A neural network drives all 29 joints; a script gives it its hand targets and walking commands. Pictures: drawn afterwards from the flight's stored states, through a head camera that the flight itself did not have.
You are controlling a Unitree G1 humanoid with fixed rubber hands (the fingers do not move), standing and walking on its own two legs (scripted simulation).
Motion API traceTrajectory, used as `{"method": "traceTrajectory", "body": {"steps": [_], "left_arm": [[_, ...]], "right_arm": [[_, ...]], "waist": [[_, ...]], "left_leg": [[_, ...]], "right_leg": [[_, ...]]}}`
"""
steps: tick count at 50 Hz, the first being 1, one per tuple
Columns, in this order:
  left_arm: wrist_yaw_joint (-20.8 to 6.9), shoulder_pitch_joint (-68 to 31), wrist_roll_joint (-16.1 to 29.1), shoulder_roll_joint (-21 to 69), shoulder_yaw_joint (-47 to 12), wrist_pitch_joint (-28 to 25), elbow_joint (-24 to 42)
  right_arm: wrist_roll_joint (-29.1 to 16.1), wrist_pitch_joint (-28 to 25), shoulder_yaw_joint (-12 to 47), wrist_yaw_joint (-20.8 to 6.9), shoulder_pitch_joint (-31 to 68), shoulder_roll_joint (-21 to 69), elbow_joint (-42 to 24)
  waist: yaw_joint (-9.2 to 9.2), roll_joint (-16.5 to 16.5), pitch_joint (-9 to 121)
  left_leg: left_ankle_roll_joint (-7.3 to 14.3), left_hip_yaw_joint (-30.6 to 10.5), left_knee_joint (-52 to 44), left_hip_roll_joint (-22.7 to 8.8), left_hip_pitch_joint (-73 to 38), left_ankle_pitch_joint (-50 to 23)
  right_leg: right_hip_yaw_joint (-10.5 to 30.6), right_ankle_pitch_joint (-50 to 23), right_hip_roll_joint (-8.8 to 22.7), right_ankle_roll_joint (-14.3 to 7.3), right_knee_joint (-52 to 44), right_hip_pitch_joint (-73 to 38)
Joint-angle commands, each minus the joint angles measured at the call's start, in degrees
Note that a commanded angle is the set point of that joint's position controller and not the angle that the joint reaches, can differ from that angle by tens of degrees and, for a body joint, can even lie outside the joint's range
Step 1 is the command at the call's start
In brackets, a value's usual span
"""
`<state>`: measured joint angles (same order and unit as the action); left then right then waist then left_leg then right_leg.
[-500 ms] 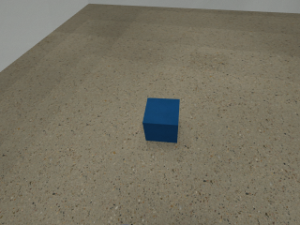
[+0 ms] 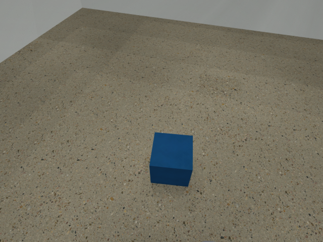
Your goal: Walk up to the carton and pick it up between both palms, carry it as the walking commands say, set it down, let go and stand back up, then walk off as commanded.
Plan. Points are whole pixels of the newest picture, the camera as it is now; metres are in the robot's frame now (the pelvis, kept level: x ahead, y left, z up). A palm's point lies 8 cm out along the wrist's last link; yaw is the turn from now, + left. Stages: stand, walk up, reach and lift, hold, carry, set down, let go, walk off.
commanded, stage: walk up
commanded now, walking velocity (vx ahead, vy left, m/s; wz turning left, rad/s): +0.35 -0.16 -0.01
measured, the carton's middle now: (171, 159) +0.70 -0.04 -0.66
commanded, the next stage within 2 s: stand in 1.88 s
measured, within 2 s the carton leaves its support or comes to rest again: neither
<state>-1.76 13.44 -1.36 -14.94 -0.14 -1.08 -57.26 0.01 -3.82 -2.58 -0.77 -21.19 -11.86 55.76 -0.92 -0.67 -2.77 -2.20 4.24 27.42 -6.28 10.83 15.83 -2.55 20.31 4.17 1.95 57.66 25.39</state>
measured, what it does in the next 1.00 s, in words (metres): walks ahead: right foot, then left foot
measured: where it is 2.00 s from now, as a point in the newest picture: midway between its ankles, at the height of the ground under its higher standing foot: (172, 240)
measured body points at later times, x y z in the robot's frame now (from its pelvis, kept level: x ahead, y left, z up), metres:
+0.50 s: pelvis +0.13 -0.04 +0.01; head +0.16 -0.07 +0.46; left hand +0.18 +0.23 -0.12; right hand +0.23 -0.28 -0.15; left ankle +0.15 +0.13 -0.69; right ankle +0.15 -0.16 -0.74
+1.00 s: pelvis +0.17 -0.01 +0.00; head +0.18 -0.02 +0.45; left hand +0.20 +0.26 -0.14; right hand +0.23 -0.25 -0.16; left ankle +0.18 +0.12 -0.74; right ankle +0.17 -0.11 -0.74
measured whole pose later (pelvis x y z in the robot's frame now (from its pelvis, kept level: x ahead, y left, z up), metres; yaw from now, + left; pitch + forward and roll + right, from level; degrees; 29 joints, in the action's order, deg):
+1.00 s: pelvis +0.17 -0.01 +0.00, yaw +1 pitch +0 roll +0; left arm -0.2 12.0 -0.9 -14.4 -0.1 0.7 -61.1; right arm 0.0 0.5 -2.0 0.9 -12.7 -11.5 56.8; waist 1.0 1.8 -1.8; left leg -0.4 4.2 27.6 -3.1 14.6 12.8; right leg -4.2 14.6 0.5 -1.2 27.8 13.2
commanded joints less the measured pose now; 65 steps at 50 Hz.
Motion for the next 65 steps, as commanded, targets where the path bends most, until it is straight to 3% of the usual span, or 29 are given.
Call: {"method": "traceTrajectory", "body": {"steps": [1,5,6,7,8,9,10,13,17,23,27,29,30,31,32,34,39,43,45,48,51,52,53,54,56,58,59,63,65], "left_arm": [[-1.59,-6.23,0.71,-1.6,2.71,1.25,5.21],[-1.69,-5.91,1.0,-1.86,2.61,0.76,5.87],[-1.17,-3.5,0.8,-1.34,2.18,-0.48,5.38],[-0.56,1.99,0.27,-3.39,3.02,-1.28,3.16],[0.05,8.72,-0.01,-6.96,4.29,-2.05,0.9],[0.65,14.58,-0.21,-13.6,5.99,-2.45,-0.62],[0.89,16.61,-0.05,-15.94,5.5,-1.85,-0.67],[1.37,5.85,0.37,-8.18,4.4,-2.1,1.64],[2.29,8.5,-0.2,-8.25,4.61,-2.8,0.41],[2.32,4.51,-0.34,-8.44,4.81,-2.04,0.49],[2.0,3.03,-0.16,-8.14,4.58,-1.1,-1.8],[2.22,2.03,0.75,-6.65,4.44,-0.34,-2.06],[2.56,2.67,1.51,-4.01,3.76,-0.1,-2.46],[2.84,3.87,1.62,-2.69,3.24,0.04,-2.38],[2.83,3.37,2.36,-2.42,2.92,0.94,-2.13],[2.85,2.95,2.08,-2.13,1.99,2.16,-1.18],[2.56,2.7,1.03,-1.68,1.87,2.8,-1.16],[3.1,5.36,0.53,-2.26,2.23,1.37,-3.83],[2.83,-0.58,0.59,-4.43,2.39,0.78,-2.92],[2.93,-0.21,0.94,-3.59,1.97,0.41,-3.05],[3.08,1.25,0.47,-4.28,3.06,0.53,-1.88],[1.99,5.14,-0.29,-8.41,3.92,1.02,-1.79],[1.55,3.61,-0.68,-9.24,3.94,1.48,-0.93],[1.38,0.32,-0.62,-8.78,3.94,1.57,0.42],[1.27,-3.88,-0.36,-4.95,3.0,0.97,1.58],[1.18,-6.08,-0.19,-2.76,3.01,0.1,2.57],[0.85,-7.28,-0.52,-3.68,3.32,0.2,2.98],[-0.64,-1.83,-0.49,-3.48,3.36,0.96,3.43],[0.41,4.41,-0.27,-2.61,2.89,0.74,1.45]], "right_arm": [[1.67,-0.36,-1.95,1.04,-0.84,-11.34,-2.64],[2.26,0.9,-3.31,1.52,-1.21,-13.77,-3.2],[1.93,1.22,-2.73,1.41,-0.96,-11.55,-1.94],[1.67,1.58,-1.98,1.23,-1.72,-9.06,-1.43],[1.75,1.49,-1.69,1.13,-3.63,-6.91,-1.65],[1.41,1.35,-0.92,1.11,-2.9,-4.36,-4.2],[1.46,2.76,-1.08,1.22,-1.42,-5.41,-4.68],[1.56,2.93,-1.59,0.85,-0.54,-5.01,-2.04],[1.63,4.43,-1.67,0.62,0.72,-4.45,0.29],[0.85,4.75,-1.19,-0.63,10.75,-4.52,-2.24],[0.28,2.62,-0.3,-0.07,10.31,-3.46,-0.72],[0.52,1.36,0.39,1.09,5.13,-4.06,1.27],[0.61,0.89,0.32,1.92,4.02,-5.81,1.42],[0.59,0.54,-0.67,2.01,2.56,-10.52,1.41],[0.27,0.9,-0.82,1.61,3.42,-11.02,1.36],[0.22,1.94,-0.57,1.65,6.29,-10.3,-0.13],[0.6,3.24,-0.39,2.54,8.95,-8.78,-1.99],[0.15,4.04,-0.05,2.36,9.16,-7.17,-2.48],[0.17,4.55,0.46,2.23,6.56,-4.76,-1.09],[0.54,4.36,0.41,2.18,6.25,-4.63,0.47],[1.08,3.82,-0.75,2.26,4.37,-6.01,1.08],[1.91,4.06,-1.98,1.6,5.57,-9.95,-0.86],[2.13,4.2,-2.16,1.47,7.72,-10.41,-1.65],[1.88,4.03,-2.08,1.44,7.86,-9.67,-1.6],[1.94,3.13,-2.16,2.1,1.32,-9.27,0.83],[2.34,2.76,-2.93,2.8,-4.18,-12.28,2.26],[2.54,2.89,-2.97,2.85,-2.58,-12.41,1.39],[2.42,2.95,-2.27,2.04,5.54,-11.56,-1.05],[2.51,4.34,-2.66,1.64,5.92,-11.45,0.24]], "waist": [[-1.72,12.84,-1.96],[-1.63,18.48,-0.28],[-0.29,19.53,2.95],[2.52,14.73,7.33],[4.59,8.05,11.38],[7.41,-14.6,11.85],[6.71,-13.56,9.11],[2.48,-4.81,3.91],[3.61,-2.19,6.06],[3.6,-7.4,3.38],[2.58,-8.0,6.6],[0.05,-2.5,8.36],[-0.13,2.0,9.17],[0.89,8.12,10.39],[0.25,15.28,10.21],[0.17,17.51,7.36],[1.14,13.54,6.29],[1.87,6.2,6.61],[-0.28,-3.36,2.88],[0.12,-0.94,3.26],[-0.04,1.58,5.86],[0.69,1.37,7.84],[0.53,0.62,2.43],[-0.32,-1.66,-1.96],[-3.08,6.3,-3.06],[-4.42,12.44,0.02],[-3.89,9.61,-2.12],[0.96,16.95,-6.19],[4.42,13.89,-3.47]], "left_leg": [[8.6,-8.38,-13.32,-13.71,-3.4,-27.44],[7.33,-5.33,-10.88,-12.4,-3.61,-22.3],[6.35,-1.19,-6.33,-7.85,-4.85,-17.91],[5.08,1.66,1.73,-3.4,-3.63,-16.3],[3.16,2.41,10.83,-1.57,3.31,-8.81],[0.57,2.25,25.35,3.98,16.38,14.17],[1.09,-4.21,34.39,2.52,20.07,21.25],[0.26,-4.1,35.13,-0.1,19.55,8.83],[-0.92,-2.62,31.88,0.59,19.64,5.39],[-1.98,-0.42,17.24,0.69,15.4,0.94],[-1.43,5.24,1.4,4.32,6.26,-3.01],[-0.25,4.87,-8.31,4.3,-2.84,-12.88],[0.45,-1.54,-10.28,-2.14,-8.02,-25.48],[1.79,-8.04,-4.25,-9.3,-11.53,-53.09],[4.54,-10.37,-2.27,-11.21,-14.92,-64.35],[9.06,-9.52,-4.45,-12.02,-11.86,-52.81],[8.43,-8.35,-6.29,-8.8,-6.08,-35.91],[4.82,-7.88,-4.61,-4.77,-0.9,-13.96],[2.42,-3.95,-3.99,1.12,0.91,-5.2],[2.4,-3.19,-4.34,0.67,-2.24,-8.16],[1.19,-2.86,-4.27,-2.33,-0.45,-2.38],[2.08,-4.22,-0.94,-2.31,2.34,19.15],[1.33,-5.1,0.49,-2.32,5.31,24.37],[1.14,-5.07,0.38,-2.37,4.78,23.19],[4.05,-11.68,-7.74,-7.33,-5.16,22.82],[8.79,-23.49,-18.84,-18.14,-12.98,24.91],[10.41,-24.96,-21.07,-20.17,-10.09,23.9],[6.65,-6.78,-19.23,-10.41,4.74,18.2],[5.25,0.86,-7.08,-4.86,5.47,12.81]], "right_leg": [[-1.83,-5.31,1.13,1.87,-10.55,5.18],[-5.03,-5.91,-1.21,0.79,-25.45,-3.85],[-6.79,-9.92,-2.51,0.78,-32.27,-8.92],[-8.4,-12.58,-3.08,0.6,-34.55,-17.38],[-3.49,-13.62,2.23,-0.62,-32.65,-26.49],[17.97,-10.31,16.65,-4.76,-39.47,-32.3],[30.52,-6.27,24.44,-9.22,-46.14,-27.06],[17.55,-3.95,14.96,-8.03,-45.38,-19.01],[15.75,-17.47,16.67,-8.95,-44.17,-22.14],[8.0,-2.35,12.76,-8.26,-48.29,-15.8],[3.92,-10.94,9.86,-8.35,-42.33,-18.09],[2.13,-19.86,7.47,-5.84,-33.15,-16.63],[1.33,-24.01,5.58,-2.77,-30.78,-15.1],[0.53,-13.65,2.98,-0.48,-26.42,-10.39],[-0.03,5.88,-1.9,0.54,-23.09,-3.83],[0.39,7.44,-1.95,0.46,-20.2,-3.7],[-0.84,0.68,-3.51,-0.76,-25.85,-9.25],[2.04,-14.71,0.92,-2.62,-36.48,-17.05],[8.63,-18.2,4.89,-4.97,-39.67,-13.82],[8.71,-14.27,4.49,-5.13,-41.48,-12.09],[6.84,-8.12,4.8,-4.26,-38.9,-13.62],[14.25,17.15,5.48,-6.59,-37.29,-11.87],[17.83,25.25,6.63,-7.57,-38.51,-6.15],[17.32,24.36,5.38,-7.11,-37.97,-1.92],[9.51,17.37,0.1,-4.47,-27.9,7.61],[-0.73,5.23,-3.66,-1.51,-12.02,10.7],[1.12,7.07,-1.56,-0.97,-5.78,12.1],[-2.77,4.43,-1.48,0.45,-11.38,-3.8],[-8.59,0.6,-4.86,0.21,-27.96,-14.93]]}}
